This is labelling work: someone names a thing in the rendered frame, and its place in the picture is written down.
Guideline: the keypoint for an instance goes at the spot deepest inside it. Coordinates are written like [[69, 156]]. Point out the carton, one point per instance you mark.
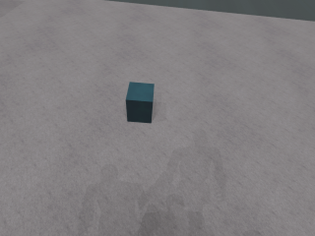
[[139, 102]]

